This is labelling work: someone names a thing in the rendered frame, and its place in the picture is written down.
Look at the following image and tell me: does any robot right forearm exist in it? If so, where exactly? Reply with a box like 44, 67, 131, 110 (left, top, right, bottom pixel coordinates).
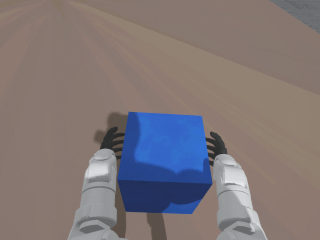
213, 154, 268, 240

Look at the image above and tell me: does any right robot hand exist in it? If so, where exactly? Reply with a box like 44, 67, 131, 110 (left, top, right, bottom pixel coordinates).
205, 131, 228, 166

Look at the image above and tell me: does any left robot hand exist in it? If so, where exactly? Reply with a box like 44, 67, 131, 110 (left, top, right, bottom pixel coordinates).
99, 126, 125, 160

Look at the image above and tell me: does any left robot upper arm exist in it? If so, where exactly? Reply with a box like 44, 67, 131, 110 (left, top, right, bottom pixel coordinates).
70, 229, 120, 240

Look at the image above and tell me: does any right robot upper arm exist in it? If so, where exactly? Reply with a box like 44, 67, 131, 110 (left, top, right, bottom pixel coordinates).
216, 229, 263, 240

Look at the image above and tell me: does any robot left forearm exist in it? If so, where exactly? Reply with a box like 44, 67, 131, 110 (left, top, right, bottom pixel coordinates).
67, 148, 117, 240

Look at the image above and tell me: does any carton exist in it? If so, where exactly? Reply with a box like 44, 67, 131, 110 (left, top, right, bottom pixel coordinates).
117, 112, 213, 214

